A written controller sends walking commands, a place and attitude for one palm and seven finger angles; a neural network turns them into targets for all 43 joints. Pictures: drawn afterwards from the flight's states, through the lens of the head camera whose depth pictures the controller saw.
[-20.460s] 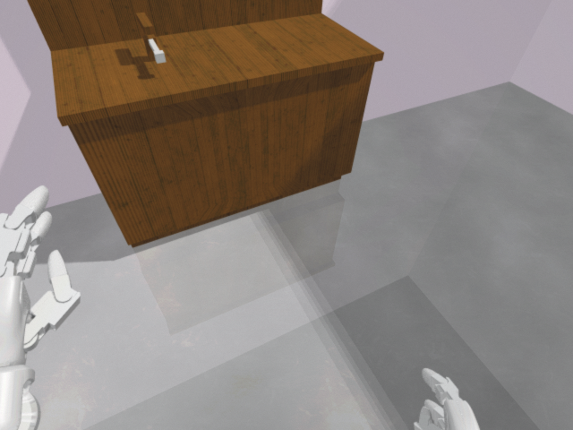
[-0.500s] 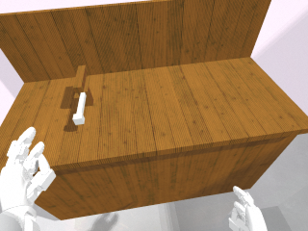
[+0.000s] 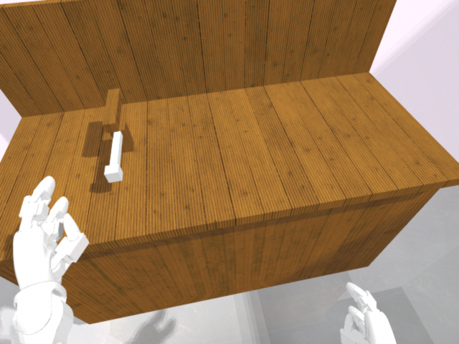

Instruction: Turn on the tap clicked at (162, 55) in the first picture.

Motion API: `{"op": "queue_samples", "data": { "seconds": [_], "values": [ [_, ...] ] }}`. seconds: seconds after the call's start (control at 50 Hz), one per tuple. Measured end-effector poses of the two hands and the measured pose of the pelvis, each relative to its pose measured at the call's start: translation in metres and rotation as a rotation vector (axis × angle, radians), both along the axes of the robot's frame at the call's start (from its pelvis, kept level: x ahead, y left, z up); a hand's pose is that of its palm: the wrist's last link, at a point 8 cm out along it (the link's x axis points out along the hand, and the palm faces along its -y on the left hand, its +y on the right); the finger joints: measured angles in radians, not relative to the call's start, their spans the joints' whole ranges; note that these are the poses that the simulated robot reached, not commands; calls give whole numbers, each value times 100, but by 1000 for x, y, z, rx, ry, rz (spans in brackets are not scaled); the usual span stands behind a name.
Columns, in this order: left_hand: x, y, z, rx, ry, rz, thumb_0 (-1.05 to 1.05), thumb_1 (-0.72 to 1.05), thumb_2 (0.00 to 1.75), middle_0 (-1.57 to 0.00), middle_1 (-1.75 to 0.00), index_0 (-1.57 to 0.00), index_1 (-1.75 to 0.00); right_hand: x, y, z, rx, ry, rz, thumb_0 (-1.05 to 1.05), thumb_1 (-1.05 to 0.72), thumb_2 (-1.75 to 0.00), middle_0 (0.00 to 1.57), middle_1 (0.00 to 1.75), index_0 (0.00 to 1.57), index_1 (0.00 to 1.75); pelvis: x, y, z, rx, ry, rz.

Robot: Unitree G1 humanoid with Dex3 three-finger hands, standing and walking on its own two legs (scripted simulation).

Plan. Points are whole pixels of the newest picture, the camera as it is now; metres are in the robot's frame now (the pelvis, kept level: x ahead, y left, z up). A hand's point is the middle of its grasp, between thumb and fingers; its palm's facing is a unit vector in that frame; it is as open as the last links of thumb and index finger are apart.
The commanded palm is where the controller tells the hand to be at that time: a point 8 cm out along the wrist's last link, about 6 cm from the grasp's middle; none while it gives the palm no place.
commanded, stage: reach beside the lever's end, fingers flat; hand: left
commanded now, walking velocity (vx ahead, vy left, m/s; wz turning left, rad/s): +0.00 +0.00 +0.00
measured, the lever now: (113, 173) +0.42 +0.30 +0.03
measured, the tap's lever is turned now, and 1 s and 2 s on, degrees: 0 0 1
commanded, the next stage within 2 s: push the lever round in 1.44 s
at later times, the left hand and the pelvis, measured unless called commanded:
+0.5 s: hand (89, 207) +0.31 +0.28 +0.07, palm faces +0.51 -0.86 -0.09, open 7.7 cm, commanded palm +0.27 +0.32 +0.06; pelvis +0.00 +0.00 -0.01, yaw -1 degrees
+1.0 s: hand (98, 187) +0.38 +0.31 +0.03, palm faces +0.50 -0.86 -0.09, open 7.8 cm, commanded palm +0.34 +0.35 +0.02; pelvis +0.00 +0.01 -0.03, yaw -2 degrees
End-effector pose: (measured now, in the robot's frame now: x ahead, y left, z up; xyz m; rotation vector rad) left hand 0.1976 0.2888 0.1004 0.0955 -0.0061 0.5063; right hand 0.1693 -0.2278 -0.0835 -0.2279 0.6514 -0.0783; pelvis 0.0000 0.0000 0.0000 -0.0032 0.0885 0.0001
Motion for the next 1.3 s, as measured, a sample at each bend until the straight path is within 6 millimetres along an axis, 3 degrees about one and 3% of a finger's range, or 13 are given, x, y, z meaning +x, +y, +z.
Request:
{"op": "queue_samples", "data": {
  "seconds": [0.38, 0.68, 1.06, 1.16, 1.3],
  "values": [
    [54, 24, -23, -9, 17, 31, 1, 90, 90, -18, -23, -17, -23, -18, -11, -13, -33, 95, -51, 1, -90, -90, 20, 30, 20, 30, -4, 1, -5, 0, 48, -13],
    [90, 38, -43, -15, 26, 30, 1, 90, 90, -17, -19, -16, -20, -54, -28, -30, -67, 240, -113, 1, -91, -90, 20, 30, 20, 30, -2, 1, -11, -1, 100, -22],
    [147, 62, -69, -22, 40, 14, 1, 90, 90, -16, -15, -15, -16, -100, -34, -52, -100, 421, -162, 0, -91, -90, 20, 30, 20, 30, -5, 8, -29, -13, 198, -34],
    [151, 63, -73, -14, 33, 10, 1, 90, 90, -16, -15, -15, -16, -112, -32, -53, -93, 457, -182, 0, -91, -90, 20, 30, 20, 30, -3, 12, -31, -17, 211, -44],
    [141, 71, -78, -21, 35, 29, 1, 90, 90, -16, -15, -15, -15, -117, -24, -52, -82, 476, -195, 0, -91, -90, 20, 30, 20, 30, 0, 17, -30, -21, 211, -49]
  ]
}}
